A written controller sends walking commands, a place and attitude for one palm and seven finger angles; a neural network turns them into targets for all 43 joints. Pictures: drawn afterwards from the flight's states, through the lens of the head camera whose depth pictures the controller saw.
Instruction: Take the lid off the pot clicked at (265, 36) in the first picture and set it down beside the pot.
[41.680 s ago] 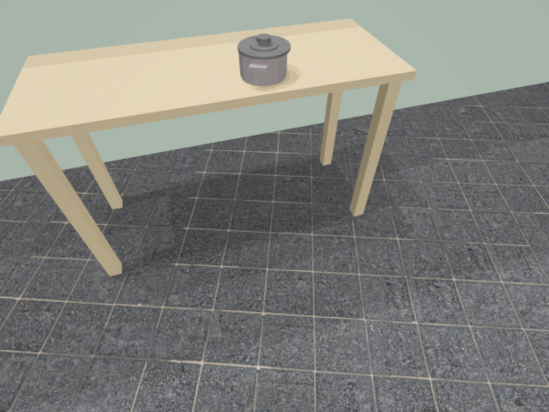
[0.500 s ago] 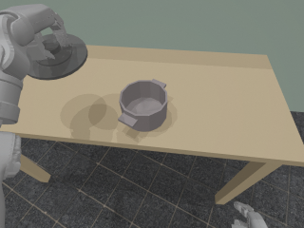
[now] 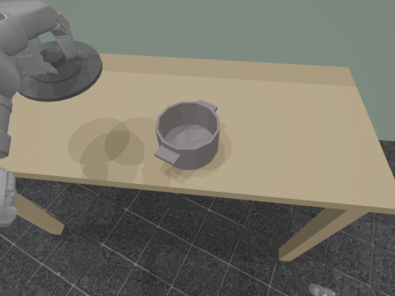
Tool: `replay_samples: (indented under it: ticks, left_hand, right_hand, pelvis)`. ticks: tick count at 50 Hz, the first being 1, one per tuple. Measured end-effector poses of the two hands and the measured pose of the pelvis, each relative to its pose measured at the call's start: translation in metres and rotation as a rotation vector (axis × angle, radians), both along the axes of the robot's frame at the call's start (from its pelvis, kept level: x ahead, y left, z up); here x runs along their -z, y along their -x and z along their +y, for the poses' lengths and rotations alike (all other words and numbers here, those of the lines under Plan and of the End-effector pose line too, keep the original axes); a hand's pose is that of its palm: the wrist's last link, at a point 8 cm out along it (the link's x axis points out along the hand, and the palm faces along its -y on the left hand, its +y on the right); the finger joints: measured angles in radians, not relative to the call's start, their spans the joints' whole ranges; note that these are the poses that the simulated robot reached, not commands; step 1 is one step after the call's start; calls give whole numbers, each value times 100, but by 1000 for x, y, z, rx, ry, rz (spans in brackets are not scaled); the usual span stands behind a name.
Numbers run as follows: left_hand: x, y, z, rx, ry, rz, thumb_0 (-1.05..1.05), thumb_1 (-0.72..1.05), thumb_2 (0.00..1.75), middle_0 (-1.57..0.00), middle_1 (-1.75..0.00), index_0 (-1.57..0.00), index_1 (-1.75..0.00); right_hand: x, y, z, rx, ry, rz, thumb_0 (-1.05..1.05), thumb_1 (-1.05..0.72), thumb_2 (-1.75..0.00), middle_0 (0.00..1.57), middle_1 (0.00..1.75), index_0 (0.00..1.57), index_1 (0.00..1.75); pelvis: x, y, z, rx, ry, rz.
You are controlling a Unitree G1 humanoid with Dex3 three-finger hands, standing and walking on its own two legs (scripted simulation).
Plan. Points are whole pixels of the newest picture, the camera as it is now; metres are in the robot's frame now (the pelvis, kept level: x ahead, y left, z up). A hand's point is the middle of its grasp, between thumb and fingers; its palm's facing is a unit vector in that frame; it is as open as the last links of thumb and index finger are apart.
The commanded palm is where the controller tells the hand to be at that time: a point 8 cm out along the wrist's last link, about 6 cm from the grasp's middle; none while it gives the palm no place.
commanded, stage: lower the lid onto the table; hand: left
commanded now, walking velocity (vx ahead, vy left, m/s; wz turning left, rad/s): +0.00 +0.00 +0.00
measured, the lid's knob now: (52, 58) +0.48 +0.28 +0.21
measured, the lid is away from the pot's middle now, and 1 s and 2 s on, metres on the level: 0.24 0.23 0.24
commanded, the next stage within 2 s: none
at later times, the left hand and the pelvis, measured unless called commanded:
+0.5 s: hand (57, 70) +0.47 +0.27 +0.20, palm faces -0.32 -0.08 -0.95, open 7.2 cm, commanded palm +0.46 +0.27 +0.27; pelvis +0.01 -0.01 +0.00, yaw -1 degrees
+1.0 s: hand (66, 93) +0.45 +0.26 +0.16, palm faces -0.39 -0.04 -0.92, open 7.2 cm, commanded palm +0.46 +0.26 +0.24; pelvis +0.00 -0.01 +0.00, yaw +0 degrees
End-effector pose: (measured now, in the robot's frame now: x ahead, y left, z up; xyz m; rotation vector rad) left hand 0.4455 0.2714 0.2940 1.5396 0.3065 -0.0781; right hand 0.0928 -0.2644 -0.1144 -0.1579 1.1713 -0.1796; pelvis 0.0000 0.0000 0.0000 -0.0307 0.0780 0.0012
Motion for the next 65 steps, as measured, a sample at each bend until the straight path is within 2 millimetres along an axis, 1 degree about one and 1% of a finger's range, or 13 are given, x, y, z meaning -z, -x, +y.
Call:
replay_samples:
  ticks: [4, 8, 15, 19, 23, 28, 31, 42, 47, 52, 56, 61, 65]
  left_hand:
    - [6, -8, 2, -36, 19, 22, -2, 28, 72, -74, -93, -71, -90]
    - [11, -12, -3, -30, 2, 26, -2, 28, 72, -74, -93, -71, -90]
    - [29, -20, -2, -43, 15, 75, -2, 29, 71, -73, -93, -71, -90]
    - [30, -21, -9, -8, 6, 58, -2, 29, 71, -74, -93, -71, -90]
    - [34, -23, -3, -23, 42, 62, -2, 29, 71, -73, -93, -71, -90]
    - [45, -21, -3, -36, 6, 97, -2, 29, 71, -73, -94, -71, -90]
    - [47, -18, -7, -5, 8, 85, -2, 29, 71, -73, -94, -71, -90]
    - [61, -7, -3, -12, 26, 119, -2, 29, 71, -73, -94, -71, -90]
    - [74, -5, -3, -13, 24, 169, -2, 29, 71, -73, -94, -71, -90]
    - [73, -7, -12, 44, 24, 147, -2, 29, 71, -74, -93, -71, -90]
    - [79, -14, -6, 23, 63, 165, -2, 29, 71, -73, -93, -71, -90]
    - [83, -17, -7, 39, -1, 168, -3, 29, 71, -73, -93, -71, -90]
    - [88, -18, -5, 52, 57, 164, -2, 29, 71, -73, -94, -71, -90]
  right_hand:
    - [-1, 1, -1, 16, -3, -6, 1, -91, -90, 20, 30, 20, 30]
    - [-2, 0, -3, 16, -2, -15, 1, -91, -90, 20, 30, 20, 30]
    - [-4, -4, -5, 28, 3, -25, 1, -91, -90, 20, 30, 20, 30]
    - [-4, -6, -7, 17, 10, -22, 1, -91, -90, 20, 30, 20, 30]
    - [-5, -8, -9, 27, 6, -30, 1, -91, -90, 20, 30, 20, 30]
    - [-4, -10, -11, 25, 2, -22, 1, -91, -90, 20, 30, 20, 30]
    - [-4, -12, -12, 16, 6, -20, 1, -91, -90, 20, 30, 20, 30]
    - [-4, -15, -14, 11, -1, -34, 1, -91, -90, 20, 30, 20, 30]
    - [-4, -11, -14, 13, 13, -19, 1, -91, -90, 20, 30, 20, 30]
    - [-4, -3, -16, 17, 31, -7, 1, -91, -90, 20, 30, 20, 30]
    - [-4, 6, -17, 45, 30, 3, 1, -91, -90, 20, 30, 20, 30]
    - [-2, 19, -18, 65, 33, 34, 1, -91, -90, 20, 30, 20, 30]
    - [0, 26, -18, 78, 29, 52, 1, -91, -90, 20, 30, 20, 30]
  pelvis:
    - [0, -1, 0, 3, -1, 5]
    - [0, -3, 0, 4, 0, 10]
    - [0, -6, -2, 11, -1, 15]
    - [0, -9, -3, 6, -1, 18]
    - [0, -11, -4, 12, -2, 22]
    - [0, -11, -6, 9, -1, 23]
    - [0, -11, -7, 8, -1, 23]
    - [1, -7, -10, 4, 1, 17]
    - [1, -3, -11, 1, 2, 10]
    - [1, -3, -10, 0, 3, 10]
    - [2, -3, -10, 10, 2, 13]
    - [2, -5, -7, 14, 3, 20]
    - [2, -7, -6, 19, 3, 25]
